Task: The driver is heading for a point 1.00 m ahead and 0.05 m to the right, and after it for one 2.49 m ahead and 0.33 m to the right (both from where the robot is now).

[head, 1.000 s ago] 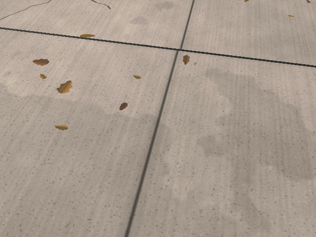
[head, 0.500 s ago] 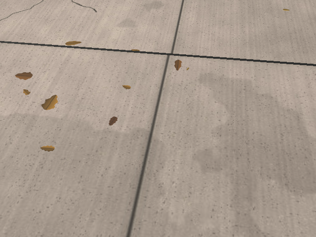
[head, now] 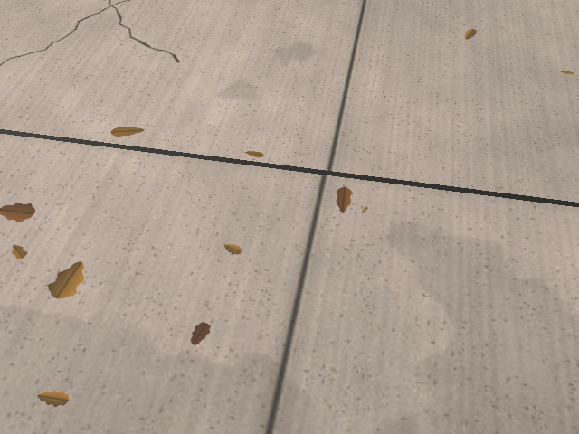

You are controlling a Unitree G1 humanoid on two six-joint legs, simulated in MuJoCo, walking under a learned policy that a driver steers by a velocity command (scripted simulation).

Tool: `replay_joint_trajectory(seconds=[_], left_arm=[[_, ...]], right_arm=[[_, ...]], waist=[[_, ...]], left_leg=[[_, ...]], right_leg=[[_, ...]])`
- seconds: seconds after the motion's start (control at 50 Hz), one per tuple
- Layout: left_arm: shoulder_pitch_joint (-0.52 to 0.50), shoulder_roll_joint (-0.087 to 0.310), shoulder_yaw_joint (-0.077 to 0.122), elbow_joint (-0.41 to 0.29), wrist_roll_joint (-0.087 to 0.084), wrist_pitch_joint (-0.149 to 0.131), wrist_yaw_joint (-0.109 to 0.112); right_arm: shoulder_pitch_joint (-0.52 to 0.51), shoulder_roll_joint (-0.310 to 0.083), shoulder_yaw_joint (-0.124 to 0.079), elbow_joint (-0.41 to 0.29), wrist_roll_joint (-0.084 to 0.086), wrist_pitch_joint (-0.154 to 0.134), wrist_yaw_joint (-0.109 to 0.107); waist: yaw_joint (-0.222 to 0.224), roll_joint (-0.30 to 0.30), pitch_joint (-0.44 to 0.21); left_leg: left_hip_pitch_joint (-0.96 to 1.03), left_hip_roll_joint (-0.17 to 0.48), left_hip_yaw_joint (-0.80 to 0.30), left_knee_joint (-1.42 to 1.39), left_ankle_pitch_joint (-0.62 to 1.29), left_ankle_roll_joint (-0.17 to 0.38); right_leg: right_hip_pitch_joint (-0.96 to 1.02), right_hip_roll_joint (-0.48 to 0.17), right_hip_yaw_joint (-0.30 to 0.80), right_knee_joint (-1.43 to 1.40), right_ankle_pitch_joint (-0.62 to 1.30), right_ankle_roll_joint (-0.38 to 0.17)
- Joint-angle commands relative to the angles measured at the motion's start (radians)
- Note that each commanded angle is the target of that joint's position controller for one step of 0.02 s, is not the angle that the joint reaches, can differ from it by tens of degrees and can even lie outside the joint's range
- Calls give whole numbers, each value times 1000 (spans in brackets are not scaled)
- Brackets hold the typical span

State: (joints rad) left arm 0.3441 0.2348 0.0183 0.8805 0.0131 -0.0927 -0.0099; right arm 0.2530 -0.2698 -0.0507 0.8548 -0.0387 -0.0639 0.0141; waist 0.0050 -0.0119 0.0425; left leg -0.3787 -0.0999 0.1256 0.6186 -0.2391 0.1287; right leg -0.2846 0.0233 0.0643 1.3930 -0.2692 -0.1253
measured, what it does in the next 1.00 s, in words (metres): walks ahead: right foot, then left foot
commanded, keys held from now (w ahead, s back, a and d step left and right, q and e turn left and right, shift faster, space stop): w+shift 1.00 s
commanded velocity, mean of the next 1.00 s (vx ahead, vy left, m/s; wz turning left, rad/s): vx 1.00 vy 0.00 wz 0.00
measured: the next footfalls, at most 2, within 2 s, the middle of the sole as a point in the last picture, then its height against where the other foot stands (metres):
right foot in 0.36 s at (356, 401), level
left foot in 0.82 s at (282, 244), level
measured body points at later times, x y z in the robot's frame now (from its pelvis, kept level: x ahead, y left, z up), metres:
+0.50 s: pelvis +0.48 -0.04 +0.02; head +0.50 -0.04 +0.46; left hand +0.53 +0.23 -0.12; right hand +0.55 -0.31 -0.11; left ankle +0.36 +0.08 -0.59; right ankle +0.51 -0.10 -0.72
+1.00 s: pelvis +0.97 +0.00 +0.02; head +0.98 +0.00 +0.47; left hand +1.08 +0.27 -0.10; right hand +0.96 -0.28 -0.12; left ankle +0.97 +0.07 -0.72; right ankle +0.94 -0.14 -0.62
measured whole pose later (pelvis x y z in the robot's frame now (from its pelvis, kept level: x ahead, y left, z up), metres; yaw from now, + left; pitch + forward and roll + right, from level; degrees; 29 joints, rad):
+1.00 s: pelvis +0.97 +0.00 +0.02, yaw +1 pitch +0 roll +2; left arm 0.22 0.27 0.02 0.85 0.03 -0.08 -0.02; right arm 0.40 -0.29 -0.05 0.97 -0.03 -0.09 0.00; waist -0.02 -0.02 0.02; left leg -0.19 -0.09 0.09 0.43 -0.24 0.09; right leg -0.53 -0.06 0.06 1.25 -0.28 -0.09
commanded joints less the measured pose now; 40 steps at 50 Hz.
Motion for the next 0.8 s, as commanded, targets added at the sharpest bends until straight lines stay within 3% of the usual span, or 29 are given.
replay_joint_trajectory(seconds=[0.02,0.06,0.12,0.16,0.2,0.26,0.28,0.3,0.32,0.34,0.36,0.38,0.4,0.42,0.44,0.48,0.52,0.58,0.62,0.66,0.7,0.74,0.76,0.78,0.8], left_arm=[[15,47,-1,-93,28,15,-25],[-68,34,-10,-125,33,32,-35],[-278,55,-19,-202,31,26,-40],[-358,34,-33,-224,20,15,-51],[-430,25,-40,-238,8,9,-57],[-451,68,-29,-237,12,7,-45],[-426,87,-21,-231,17,7,-37],[-347,115,-9,-213,19,8,-27],[-181,154,10,-164,15,9,-13],[33,187,31,-92,14,13,3],[214,257,59,-50,30,19,23],[175,312,79,-54,51,19,16],[118,254,83,-57,29,22,-5],[48,199,73,-45,24,10,-7],[27,136,62,-22,28,1,-10],[18,67,37,14,29,-12,-3],[41,65,32,42,6,-28,-1],[76,97,34,53,-5,-45,-10],[85,109,35,50,-15,-54,-15],[146,134,37,71,-29,-63,-10],[178,160,37,88,-24,-59,-5],[200,194,38,99,-8,-44,4],[199,216,42,104,6,-30,14],[183,239,47,107,20,-13,27],[140,255,52,100,26,3,37]], right_arm=[[99,-29,-3,17,7,-39,-3],[138,-34,-1,48,25,-60,-1],[178,-57,-1,53,35,-75,10],[209,-63,0,56,49,-85,12],[268,-87,-1,79,60,-93,6],[301,-130,-1,101,42,-82,-6],[303,-152,-4,107,33,-73,-15],[296,-176,-8,112,17,-60,-25],[273,-197,-14,115,2,-44,-37],[222,-209,-18,107,-4,-30,-43],[201,-155,-10,85,-9,-30,-41],[339,21,28,44,57,-50,-10],[255,-87,14,30,58,-62,-19],[113,-99,12,-5,56,-66,-21],[77,-79,19,-17,46,-66,-17],[70,-34,30,-33,8,-35,6],[44,-2,39,-51,-7,-10,25],[-149,-18,51,-133,-9,-5,36],[-230,-8,66,-163,0,-15,45],[-315,-3,74,-182,14,-20,52],[-343,-31,69,-189,19,-20,46],[-321,-66,56,-186,8,-23,34],[-252,-87,45,-171,7,-23,24],[-95,-122,28,-127,9,-22,11],[123,-156,6,-55,9,-18,-5]], waist=[[41,4,21],[48,33,89],[11,10,149],[-12,1,142],[-43,13,134],[-49,59,75],[-27,93,30],[24,128,-34],[104,151,-121],[209,140,-205],[260,84,-306],[92,-300,-455],[128,-135,-417],[109,-51,-228],[71,45,-122],[-13,38,-44],[-45,-7,18],[-29,-10,112],[-18,0,128],[16,3,135],[24,-11,131],[7,-49,58],[-35,-84,-4],[-113,-115,-94],[-218,-107,-188]], left_leg=[[140,302,-499,-459,-229,116],[76,273,-416,-530,-184,114],[75,205,-269,-604,49,100],[72,172,-184,-608,279,61],[151,198,-159,-653,482,37],[426,226,-113,-555,903,7],[499,245,-109,-472,1095,-1],[549,268,-110,-337,1232,-7],[545,285,-110,-140,1284,-7],[472,271,-90,125,1189,-8],[252,211,-88,487,839,4],[-190,8,-146,927,-161,-51],[-338,49,-235,962,-139,-12],[-389,109,-227,898,-48,-4],[-354,142,-220,820,-25,-1],[-259,182,-233,725,-23,-14],[-279,217,-216,642,-27,-39],[-353,245,-131,426,132,-67],[-241,233,-85,193,306,-66],[-127,191,-25,56,444,-45],[-142,161,-10,-28,462,-18],[-103,89,27,-54,339,8],[-30,52,24,-52,251,20],[127,28,-1,-45,168,37],[340,32,-19,-79,124,54]], right_leg=[[-313,-112,52,-24,9,10],[-380,-156,19,-106,32,39],[-451,-176,-69,-365,224,63],[-338,-150,-122,-583,393,59],[-247,-110,-170,-720,507,36],[-226,-32,-213,-836,458,3],[-191,7,-223,-839,379,-6],[-112,39,-210,-842,289,-18],[45,58,-185,-838,208,-36],[246,40,-165,-886,172,-55],[489,-124,2,-809,-71,-88],[795,-424,623,-951,-287,-232],[754,-391,732,-1086,-321,-236],[594,-356,546,-1113,-214,-202],[421,-325,434,-1146,-98,-176],[193,-245,286,-1192,-57,-116],[105,-212,208,-1260,-52,-101],[36,-155,75,-1346,126,-98],[-13,-113,-15,-1356,306,-76],[18,-136,-38,-1428,452,-61],[197,-161,-70,-1417,640,-44],[378,-187,-96,-1277,1032,-24],[432,-205,-102,-1148,1194,-16],[433,-221,-104,-952,1266,-9],[361,-206,-123,-682,1192,0]])
Over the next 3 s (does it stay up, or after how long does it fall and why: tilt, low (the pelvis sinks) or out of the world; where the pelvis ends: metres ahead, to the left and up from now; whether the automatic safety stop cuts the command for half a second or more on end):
stays up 2.81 -0.48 -0.10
